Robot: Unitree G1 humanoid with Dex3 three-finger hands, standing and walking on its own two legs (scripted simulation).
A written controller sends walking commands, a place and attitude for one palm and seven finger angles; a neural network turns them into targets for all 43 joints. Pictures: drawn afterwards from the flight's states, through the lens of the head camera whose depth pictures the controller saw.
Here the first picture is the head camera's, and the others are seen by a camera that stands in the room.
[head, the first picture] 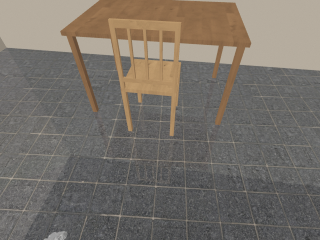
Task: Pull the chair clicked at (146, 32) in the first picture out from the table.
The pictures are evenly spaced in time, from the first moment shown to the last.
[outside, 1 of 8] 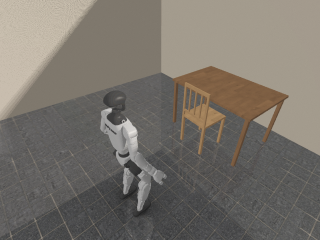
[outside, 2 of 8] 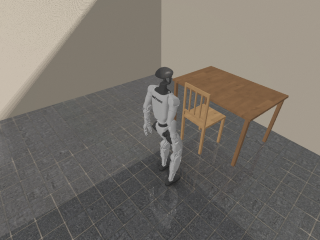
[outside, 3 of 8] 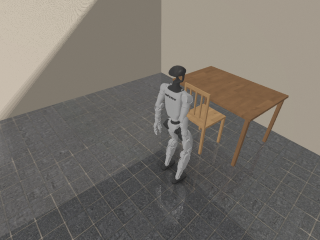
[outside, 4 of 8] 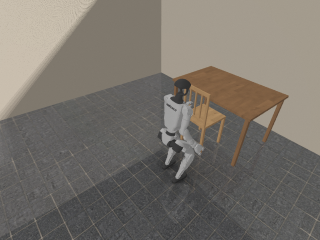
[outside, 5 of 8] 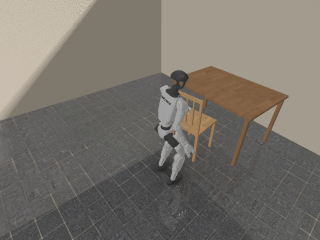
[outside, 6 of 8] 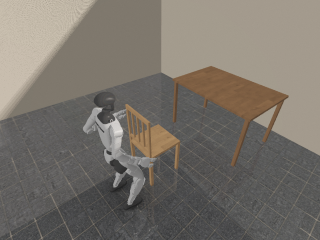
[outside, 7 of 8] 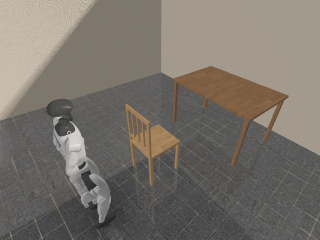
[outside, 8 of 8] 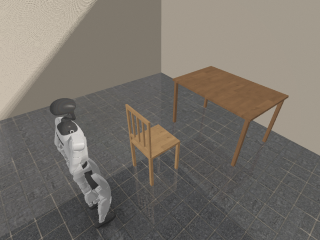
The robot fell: no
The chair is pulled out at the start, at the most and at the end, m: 0.00 0.78 0.78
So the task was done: yes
